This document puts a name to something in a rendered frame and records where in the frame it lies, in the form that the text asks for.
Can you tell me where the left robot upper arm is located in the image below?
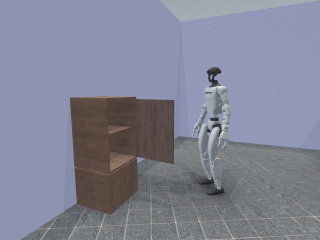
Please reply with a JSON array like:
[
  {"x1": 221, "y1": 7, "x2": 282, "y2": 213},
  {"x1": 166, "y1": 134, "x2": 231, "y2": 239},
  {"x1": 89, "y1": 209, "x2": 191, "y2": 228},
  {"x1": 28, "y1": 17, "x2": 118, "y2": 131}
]
[{"x1": 217, "y1": 86, "x2": 231, "y2": 112}]

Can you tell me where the robot right hand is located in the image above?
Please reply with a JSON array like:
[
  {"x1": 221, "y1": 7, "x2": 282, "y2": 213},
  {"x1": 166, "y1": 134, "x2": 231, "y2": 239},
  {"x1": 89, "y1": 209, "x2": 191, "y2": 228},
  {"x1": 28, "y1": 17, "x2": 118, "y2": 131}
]
[{"x1": 192, "y1": 123, "x2": 202, "y2": 137}]

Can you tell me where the right robot upper arm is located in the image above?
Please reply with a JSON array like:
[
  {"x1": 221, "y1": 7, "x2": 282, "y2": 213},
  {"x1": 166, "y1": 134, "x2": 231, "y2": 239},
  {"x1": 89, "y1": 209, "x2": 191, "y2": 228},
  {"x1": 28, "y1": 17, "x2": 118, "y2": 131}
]
[{"x1": 203, "y1": 88, "x2": 207, "y2": 110}]

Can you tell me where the robot right thigh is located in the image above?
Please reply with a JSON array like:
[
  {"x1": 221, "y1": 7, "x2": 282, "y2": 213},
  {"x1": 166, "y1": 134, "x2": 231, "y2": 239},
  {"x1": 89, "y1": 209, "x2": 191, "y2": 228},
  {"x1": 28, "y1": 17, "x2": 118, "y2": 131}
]
[{"x1": 198, "y1": 123, "x2": 211, "y2": 159}]

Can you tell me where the robot left hand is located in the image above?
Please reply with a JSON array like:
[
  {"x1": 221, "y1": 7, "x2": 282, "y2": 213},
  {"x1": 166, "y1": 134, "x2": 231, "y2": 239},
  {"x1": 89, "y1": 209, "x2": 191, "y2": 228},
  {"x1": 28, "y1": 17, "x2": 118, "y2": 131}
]
[{"x1": 217, "y1": 131, "x2": 229, "y2": 150}]

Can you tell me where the left robot forearm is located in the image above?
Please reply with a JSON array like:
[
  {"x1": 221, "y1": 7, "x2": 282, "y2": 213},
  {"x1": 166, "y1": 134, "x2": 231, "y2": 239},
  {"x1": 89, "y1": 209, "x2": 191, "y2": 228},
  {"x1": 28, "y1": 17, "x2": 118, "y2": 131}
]
[{"x1": 221, "y1": 105, "x2": 231, "y2": 132}]

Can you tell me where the cupboard door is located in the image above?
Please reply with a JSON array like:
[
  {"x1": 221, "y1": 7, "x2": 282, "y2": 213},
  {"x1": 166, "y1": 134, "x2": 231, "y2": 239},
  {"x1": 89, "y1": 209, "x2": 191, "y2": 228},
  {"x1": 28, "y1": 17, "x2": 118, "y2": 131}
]
[{"x1": 136, "y1": 99, "x2": 175, "y2": 164}]

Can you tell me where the left robot shin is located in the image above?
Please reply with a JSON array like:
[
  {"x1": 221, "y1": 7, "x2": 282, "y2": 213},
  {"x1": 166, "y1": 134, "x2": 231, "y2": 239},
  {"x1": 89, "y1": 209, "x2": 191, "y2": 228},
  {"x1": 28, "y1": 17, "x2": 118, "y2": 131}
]
[{"x1": 209, "y1": 158, "x2": 222, "y2": 190}]

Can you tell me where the right robot forearm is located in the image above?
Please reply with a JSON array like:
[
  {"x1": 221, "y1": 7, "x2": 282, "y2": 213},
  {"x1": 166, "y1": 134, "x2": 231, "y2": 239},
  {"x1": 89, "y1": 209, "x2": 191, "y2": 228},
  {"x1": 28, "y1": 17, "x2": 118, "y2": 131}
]
[{"x1": 198, "y1": 107, "x2": 208, "y2": 124}]

